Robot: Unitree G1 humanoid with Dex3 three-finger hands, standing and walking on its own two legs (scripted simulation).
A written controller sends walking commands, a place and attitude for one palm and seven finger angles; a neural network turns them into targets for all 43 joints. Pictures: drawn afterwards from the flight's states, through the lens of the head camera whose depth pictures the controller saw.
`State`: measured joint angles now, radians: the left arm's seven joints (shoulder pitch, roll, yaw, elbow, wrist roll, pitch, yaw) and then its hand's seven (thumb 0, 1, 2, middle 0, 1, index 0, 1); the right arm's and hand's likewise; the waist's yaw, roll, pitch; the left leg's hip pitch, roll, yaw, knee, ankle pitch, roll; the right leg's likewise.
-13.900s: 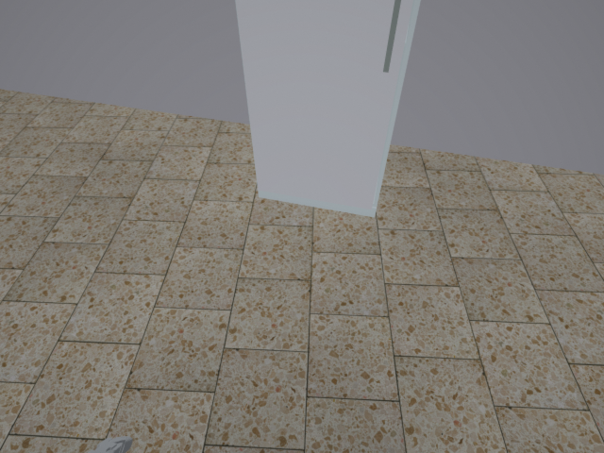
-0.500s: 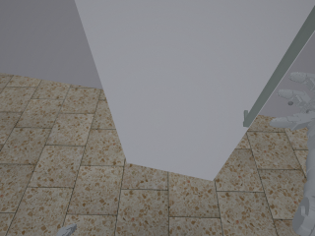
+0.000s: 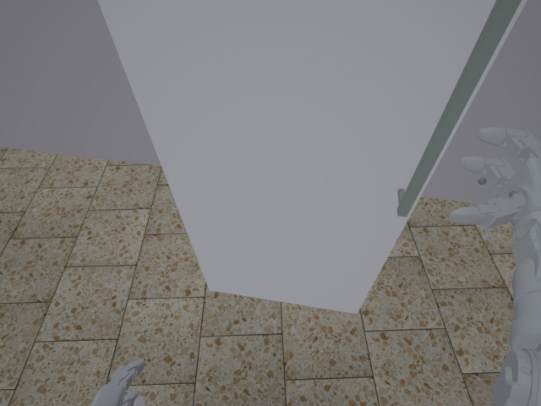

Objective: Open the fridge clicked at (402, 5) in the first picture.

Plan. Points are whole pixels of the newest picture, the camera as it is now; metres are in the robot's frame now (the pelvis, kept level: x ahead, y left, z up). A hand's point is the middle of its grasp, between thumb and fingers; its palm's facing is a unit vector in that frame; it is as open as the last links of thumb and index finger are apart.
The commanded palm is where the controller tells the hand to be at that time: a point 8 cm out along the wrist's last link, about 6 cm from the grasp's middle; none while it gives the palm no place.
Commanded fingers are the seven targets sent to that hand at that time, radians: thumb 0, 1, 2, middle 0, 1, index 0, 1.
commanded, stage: move the hooked fingers beside the handle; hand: right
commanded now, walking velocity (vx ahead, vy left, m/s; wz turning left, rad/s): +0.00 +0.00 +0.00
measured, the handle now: (455, 92) +0.49 -0.20 +0.22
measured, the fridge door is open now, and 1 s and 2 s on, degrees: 0 0 0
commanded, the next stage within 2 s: feel for the door with the fingertips in 0.12 s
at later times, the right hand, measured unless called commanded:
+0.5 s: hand (447, 175) +0.42 -0.21 +0.13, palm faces +0.07 +1.00 +0.01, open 14.0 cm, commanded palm +0.39 -0.26 +0.13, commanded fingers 0.00 0.50 -0.30 0.30 1.20 0.30 1.20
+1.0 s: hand (457, 167) +0.44 -0.23 +0.13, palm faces +0.10 +1.00 +0.01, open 14.0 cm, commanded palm +0.41 -0.27 +0.13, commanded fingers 0.00 0.50 -0.30 0.30 1.20 0.30 1.20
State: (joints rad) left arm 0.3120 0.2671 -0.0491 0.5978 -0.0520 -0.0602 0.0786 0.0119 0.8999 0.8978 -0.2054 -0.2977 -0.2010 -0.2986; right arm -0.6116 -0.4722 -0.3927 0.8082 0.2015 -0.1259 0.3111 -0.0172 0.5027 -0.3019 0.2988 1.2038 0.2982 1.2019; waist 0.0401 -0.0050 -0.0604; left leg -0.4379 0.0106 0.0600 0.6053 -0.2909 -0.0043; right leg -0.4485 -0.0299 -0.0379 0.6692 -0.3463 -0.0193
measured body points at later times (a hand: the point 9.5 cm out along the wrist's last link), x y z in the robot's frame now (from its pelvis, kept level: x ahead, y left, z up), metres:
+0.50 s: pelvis -0.01 +0.00 +0.00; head +0.03 +0.00 +0.45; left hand +0.08 +0.26 -0.11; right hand +0.42 -0.26 +0.13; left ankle +0.01 +0.13 -0.72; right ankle -0.01 -0.10 -0.72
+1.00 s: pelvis -0.01 +0.02 +0.00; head +0.04 +0.01 +0.45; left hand +0.07 +0.29 -0.11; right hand +0.43 -0.28 +0.14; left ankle +0.01 +0.13 -0.72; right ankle -0.01 -0.10 -0.72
